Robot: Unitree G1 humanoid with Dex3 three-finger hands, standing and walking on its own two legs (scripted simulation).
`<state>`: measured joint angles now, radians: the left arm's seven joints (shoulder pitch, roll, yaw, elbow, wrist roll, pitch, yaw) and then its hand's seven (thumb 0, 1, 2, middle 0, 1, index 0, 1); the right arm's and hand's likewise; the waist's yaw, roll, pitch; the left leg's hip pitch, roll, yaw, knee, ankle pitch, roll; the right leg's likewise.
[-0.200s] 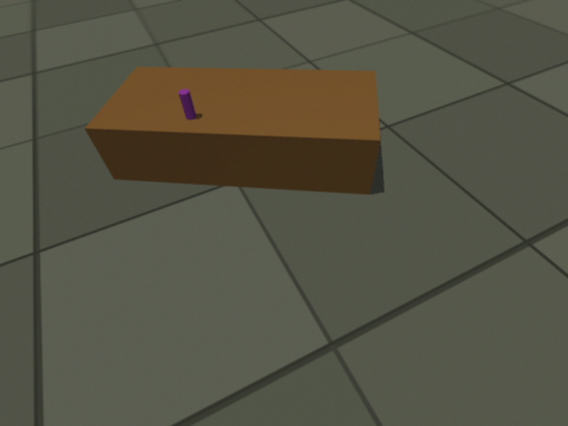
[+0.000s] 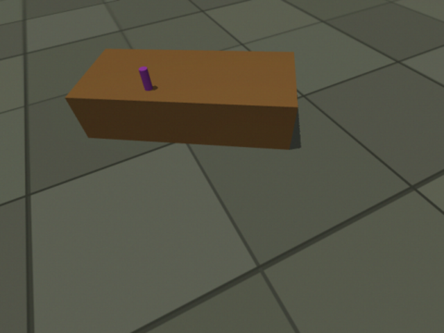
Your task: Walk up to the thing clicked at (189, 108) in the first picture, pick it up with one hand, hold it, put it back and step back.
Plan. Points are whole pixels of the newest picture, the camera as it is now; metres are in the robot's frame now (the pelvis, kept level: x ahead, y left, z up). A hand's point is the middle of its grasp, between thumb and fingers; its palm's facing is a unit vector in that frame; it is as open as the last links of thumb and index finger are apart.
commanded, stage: stand
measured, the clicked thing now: (145, 78) +1.51 +0.48 -0.39
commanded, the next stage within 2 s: walk up in 0.92 s
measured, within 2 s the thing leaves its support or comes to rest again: neither
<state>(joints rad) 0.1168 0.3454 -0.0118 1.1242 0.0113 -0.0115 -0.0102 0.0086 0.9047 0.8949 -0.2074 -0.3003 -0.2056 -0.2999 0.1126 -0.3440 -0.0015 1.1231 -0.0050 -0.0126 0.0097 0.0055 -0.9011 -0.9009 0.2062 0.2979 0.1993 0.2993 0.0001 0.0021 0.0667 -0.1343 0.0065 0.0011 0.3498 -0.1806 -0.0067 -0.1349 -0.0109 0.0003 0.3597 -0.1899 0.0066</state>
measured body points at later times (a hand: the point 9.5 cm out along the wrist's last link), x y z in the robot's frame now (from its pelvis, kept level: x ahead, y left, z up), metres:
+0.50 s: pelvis +0.01 +0.00 +0.00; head +0.02 +0.00 +0.45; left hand +0.09 +0.30 -0.13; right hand +0.09 -0.30 -0.13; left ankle +0.01 +0.12 -0.75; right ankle +0.00 -0.12 -0.75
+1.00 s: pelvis +0.01 +0.00 +0.00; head +0.01 +0.00 +0.45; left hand +0.07 +0.31 -0.13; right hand +0.08 -0.30 -0.13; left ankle +0.00 +0.12 -0.73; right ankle +0.00 -0.12 -0.75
